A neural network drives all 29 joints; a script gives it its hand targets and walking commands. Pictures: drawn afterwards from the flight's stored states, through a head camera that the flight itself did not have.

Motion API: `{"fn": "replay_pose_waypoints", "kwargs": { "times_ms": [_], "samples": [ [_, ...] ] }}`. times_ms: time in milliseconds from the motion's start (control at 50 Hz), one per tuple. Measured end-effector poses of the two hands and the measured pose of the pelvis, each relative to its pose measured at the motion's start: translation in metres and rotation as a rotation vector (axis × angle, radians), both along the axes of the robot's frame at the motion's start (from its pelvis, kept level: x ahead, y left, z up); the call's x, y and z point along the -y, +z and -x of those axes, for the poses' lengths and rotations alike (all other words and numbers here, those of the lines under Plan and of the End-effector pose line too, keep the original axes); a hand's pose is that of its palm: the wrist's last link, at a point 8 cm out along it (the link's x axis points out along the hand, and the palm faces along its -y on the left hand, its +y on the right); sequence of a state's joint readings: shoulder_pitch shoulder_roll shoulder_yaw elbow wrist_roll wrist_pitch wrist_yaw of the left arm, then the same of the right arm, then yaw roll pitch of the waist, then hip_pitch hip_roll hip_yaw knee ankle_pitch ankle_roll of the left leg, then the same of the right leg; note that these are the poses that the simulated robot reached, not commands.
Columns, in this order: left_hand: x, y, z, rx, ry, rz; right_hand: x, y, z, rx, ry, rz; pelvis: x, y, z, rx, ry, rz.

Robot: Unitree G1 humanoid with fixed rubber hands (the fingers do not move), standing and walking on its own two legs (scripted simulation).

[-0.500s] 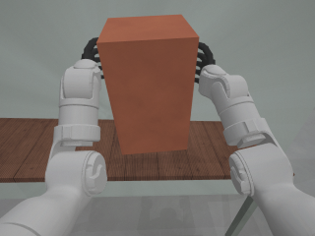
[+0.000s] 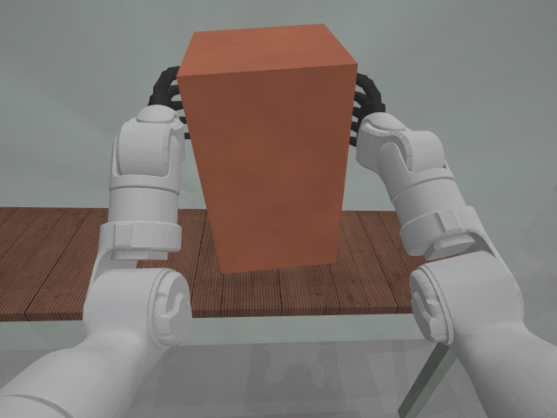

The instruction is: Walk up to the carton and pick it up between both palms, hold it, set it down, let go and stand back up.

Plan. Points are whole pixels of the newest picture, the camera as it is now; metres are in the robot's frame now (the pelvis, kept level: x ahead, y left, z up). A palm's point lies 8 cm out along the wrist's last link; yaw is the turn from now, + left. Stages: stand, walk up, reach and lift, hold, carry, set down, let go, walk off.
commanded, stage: hold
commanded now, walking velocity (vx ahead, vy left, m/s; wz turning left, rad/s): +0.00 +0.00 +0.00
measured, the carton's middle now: (269, 155) +0.39 +0.01 +0.25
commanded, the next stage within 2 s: none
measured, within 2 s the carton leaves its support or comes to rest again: neither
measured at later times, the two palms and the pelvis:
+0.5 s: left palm (159, 120) +0.37 +0.15 +0.30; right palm (364, 127) +0.37 -0.12 +0.30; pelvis +0.00 +0.00 +0.00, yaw +0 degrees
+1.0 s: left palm (163, 119) +0.37 +0.14 +0.30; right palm (370, 126) +0.37 -0.12 +0.31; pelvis +0.00 +0.00 +0.00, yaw +0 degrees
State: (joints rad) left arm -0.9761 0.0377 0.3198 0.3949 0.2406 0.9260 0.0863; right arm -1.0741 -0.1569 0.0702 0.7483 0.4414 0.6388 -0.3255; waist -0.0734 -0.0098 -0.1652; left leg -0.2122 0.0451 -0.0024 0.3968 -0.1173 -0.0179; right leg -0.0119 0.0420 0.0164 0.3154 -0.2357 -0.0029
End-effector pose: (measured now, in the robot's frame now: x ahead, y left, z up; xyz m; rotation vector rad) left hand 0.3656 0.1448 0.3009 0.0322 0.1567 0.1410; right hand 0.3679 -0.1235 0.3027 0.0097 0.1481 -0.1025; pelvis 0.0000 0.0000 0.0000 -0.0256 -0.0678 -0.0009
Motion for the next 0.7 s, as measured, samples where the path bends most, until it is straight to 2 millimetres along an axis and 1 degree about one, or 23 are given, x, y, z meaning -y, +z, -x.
{"fn": "replay_pose_waypoints", "kwargs": {
  "times_ms": [80, 200, 380, 600, 700],
  "samples": [
    [0.000, -0.001, 0.003, -0.004, 0.006, 0.002, 0.000, -0.001, 0.001, -0.004, 0.005, 0.001, 0.002, 0.000, 0.000, 0.008, 0.005, 0.000],
    [0.000, 0.000, 0.001, -0.016, 0.006, 0.012, 0.000, -0.004, 0.001, -0.018, 0.004, 0.004, 0.005, 0.000, 0.000, -0.001, 0.007, -0.003],
    [-0.002, 0.007, -0.003, -0.001, 0.004, 0.011, -0.003, 0.001, -0.003, -0.005, 0.003, 0.019, 0.006, 0.000, -0.002, -0.009, 0.007, -0.002],
    [-0.006, -0.005, -0.004, -0.007, -0.005, 0.009, -0.007, -0.003, -0.003, -0.013, -0.001, 0.031, 0.001, 0.000, -0.004, 0.003, 0.013, 0.002],
    [-0.006, -0.006, -0.003, 0.000, -0.009, 0.015, -0.006, -0.003, -0.001, -0.007, -0.009, 0.010, -0.001, 0.000, -0.003, -0.002, 0.011, 0.003]
  ]
}}
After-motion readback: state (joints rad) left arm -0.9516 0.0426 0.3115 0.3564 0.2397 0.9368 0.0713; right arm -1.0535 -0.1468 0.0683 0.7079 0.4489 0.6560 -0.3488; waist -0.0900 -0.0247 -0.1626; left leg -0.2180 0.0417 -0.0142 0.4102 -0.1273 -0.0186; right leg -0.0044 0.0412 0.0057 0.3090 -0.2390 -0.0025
